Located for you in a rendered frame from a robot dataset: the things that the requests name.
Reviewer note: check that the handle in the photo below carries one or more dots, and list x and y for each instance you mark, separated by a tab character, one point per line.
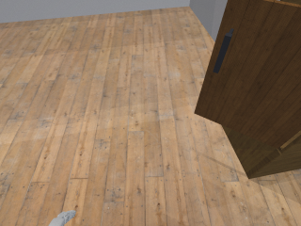
223	51

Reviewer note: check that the cupboard door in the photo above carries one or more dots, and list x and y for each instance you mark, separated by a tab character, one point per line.
257	91

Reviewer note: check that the robot left hand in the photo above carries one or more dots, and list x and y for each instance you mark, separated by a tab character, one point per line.
62	218

